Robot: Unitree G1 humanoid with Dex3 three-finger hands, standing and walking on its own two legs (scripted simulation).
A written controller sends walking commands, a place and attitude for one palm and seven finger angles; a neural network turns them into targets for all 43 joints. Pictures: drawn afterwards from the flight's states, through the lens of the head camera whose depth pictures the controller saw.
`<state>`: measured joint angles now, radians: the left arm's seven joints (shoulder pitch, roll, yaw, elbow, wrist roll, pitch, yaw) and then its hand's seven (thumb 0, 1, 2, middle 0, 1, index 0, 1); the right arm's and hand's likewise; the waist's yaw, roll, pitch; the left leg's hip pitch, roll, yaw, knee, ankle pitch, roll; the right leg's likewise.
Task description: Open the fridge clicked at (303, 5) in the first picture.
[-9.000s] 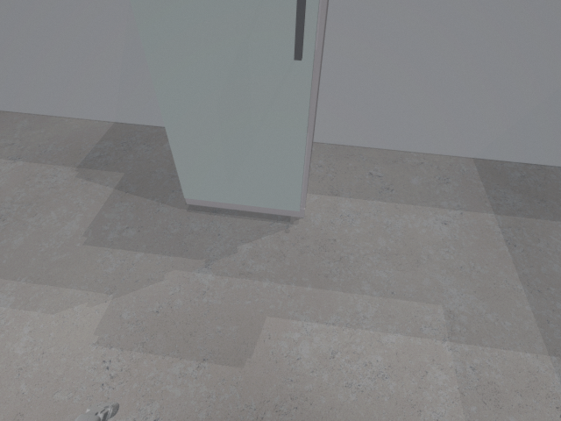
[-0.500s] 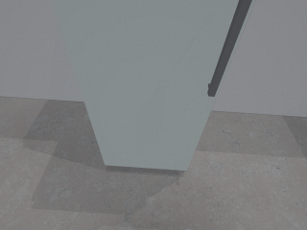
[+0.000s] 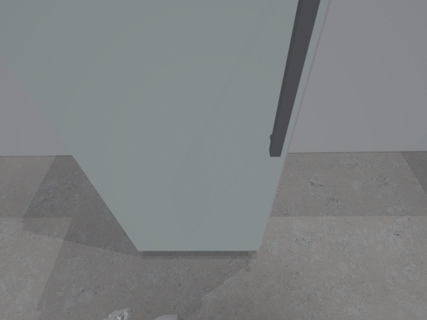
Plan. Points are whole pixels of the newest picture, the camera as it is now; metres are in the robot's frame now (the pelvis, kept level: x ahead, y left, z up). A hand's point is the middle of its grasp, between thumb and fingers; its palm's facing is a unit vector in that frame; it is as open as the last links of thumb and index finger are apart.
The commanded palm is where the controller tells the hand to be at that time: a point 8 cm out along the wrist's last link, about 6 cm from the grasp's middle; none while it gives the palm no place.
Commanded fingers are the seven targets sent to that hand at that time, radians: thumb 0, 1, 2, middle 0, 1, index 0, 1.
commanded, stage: come to a stop and stand still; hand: right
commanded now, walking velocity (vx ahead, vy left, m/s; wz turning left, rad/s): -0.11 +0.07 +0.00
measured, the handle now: (289, 70) +0.47 -0.12 +0.23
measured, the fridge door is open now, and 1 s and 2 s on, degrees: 0 0 0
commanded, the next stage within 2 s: none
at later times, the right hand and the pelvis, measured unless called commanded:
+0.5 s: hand out of the picture +0.02 -0.10 -0.17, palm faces +0.06 +0.97 -0.22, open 7.3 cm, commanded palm none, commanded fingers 0.00 -0.90 -0.90 0.20 0.30 0.20 0.30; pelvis -0.04 +0.08 +0.00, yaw -1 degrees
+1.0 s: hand out of the picture -0.09 -0.07 -0.17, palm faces +0.10 +0.98 -0.15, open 7.4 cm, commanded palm none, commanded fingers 0.00 -0.90 -0.90 0.20 0.30 0.20 0.30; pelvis -0.06 +0.08 +0.00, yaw +0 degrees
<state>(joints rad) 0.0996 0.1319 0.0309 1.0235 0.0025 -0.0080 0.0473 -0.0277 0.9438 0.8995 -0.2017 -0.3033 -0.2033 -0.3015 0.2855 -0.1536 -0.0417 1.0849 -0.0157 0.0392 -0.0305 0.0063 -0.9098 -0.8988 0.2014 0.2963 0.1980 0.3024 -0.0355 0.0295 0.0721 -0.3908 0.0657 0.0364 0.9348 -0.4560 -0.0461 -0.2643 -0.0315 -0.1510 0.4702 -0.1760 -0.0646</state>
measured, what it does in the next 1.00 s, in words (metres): steps on the spot: left foot, then right foot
